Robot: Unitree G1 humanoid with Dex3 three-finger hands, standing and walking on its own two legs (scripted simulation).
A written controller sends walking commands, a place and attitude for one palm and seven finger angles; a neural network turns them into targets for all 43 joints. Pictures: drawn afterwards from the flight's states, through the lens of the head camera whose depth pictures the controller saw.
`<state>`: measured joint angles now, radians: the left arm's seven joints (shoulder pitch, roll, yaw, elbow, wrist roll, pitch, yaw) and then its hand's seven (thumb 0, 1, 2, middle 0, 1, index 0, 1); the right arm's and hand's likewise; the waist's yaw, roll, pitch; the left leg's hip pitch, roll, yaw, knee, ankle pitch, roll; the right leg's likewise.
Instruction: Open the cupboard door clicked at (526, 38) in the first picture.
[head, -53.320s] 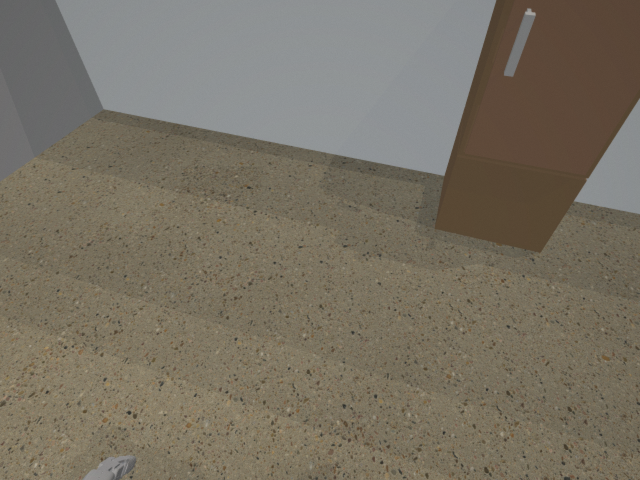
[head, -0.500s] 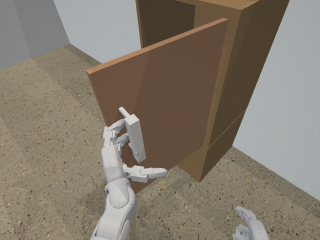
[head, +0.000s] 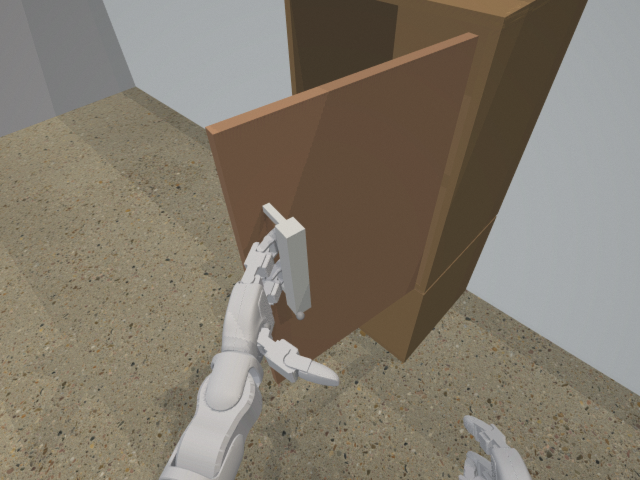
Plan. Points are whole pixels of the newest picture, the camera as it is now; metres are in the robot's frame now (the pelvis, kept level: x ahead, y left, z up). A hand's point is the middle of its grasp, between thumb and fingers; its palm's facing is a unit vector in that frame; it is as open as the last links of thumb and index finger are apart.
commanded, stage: slide the hand sideways off the handle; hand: left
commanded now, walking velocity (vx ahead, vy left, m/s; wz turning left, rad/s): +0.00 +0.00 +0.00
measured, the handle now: (285, 260) +0.37 +0.08 +0.08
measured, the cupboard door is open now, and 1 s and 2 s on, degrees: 80 81 81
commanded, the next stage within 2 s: draw the hand back to the body in 0.88 s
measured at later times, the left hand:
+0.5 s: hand (262, 344) +0.25 +0.09 +0.08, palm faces -0.01 -1.00 -0.03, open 16.4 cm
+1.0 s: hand (216, 377) +0.22 +0.13 +0.07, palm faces +0.01 -1.00 -0.05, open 16.3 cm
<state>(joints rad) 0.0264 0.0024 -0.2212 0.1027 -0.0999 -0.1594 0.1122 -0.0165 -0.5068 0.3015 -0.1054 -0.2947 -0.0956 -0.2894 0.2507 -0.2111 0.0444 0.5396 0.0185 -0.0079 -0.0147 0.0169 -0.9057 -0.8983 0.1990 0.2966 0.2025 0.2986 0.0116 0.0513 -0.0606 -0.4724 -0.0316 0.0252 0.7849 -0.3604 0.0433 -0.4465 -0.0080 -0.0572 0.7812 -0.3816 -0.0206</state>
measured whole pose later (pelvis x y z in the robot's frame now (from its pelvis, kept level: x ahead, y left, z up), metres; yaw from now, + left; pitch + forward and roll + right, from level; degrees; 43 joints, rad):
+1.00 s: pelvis +0.02 -0.03 -0.01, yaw +1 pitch +7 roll -1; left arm 0.49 0.20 0.07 -0.20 -0.25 -0.26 -0.20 -0.02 -0.50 0.30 -0.15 -0.30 -0.15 -0.30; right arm 0.26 -0.26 0.03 0.50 0.03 -0.12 -0.06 0.02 -0.91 -0.90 0.20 0.30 0.20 0.30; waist 0.02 0.05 -0.09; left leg -0.57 0.00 -0.02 0.88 -0.43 0.00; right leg -0.52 0.03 -0.10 0.85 -0.45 -0.06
